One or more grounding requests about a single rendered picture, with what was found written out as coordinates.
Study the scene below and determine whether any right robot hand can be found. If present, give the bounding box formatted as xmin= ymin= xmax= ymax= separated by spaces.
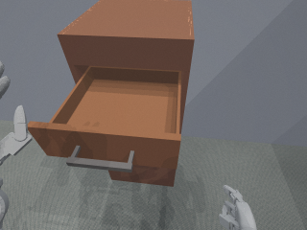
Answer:
xmin=219 ymin=185 xmax=257 ymax=230

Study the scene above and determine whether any left robot hand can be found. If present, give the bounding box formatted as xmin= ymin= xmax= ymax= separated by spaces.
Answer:
xmin=0 ymin=61 xmax=33 ymax=166

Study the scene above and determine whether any handle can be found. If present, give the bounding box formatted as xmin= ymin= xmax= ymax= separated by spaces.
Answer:
xmin=65 ymin=145 xmax=135 ymax=173

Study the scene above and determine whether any cabinet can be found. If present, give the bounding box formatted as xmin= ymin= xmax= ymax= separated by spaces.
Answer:
xmin=57 ymin=0 xmax=195 ymax=187

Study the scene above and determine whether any drawer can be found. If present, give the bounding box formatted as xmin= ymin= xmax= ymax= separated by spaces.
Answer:
xmin=27 ymin=65 xmax=181 ymax=170

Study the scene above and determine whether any left robot forearm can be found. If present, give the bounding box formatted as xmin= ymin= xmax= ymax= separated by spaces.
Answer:
xmin=0 ymin=177 xmax=10 ymax=230

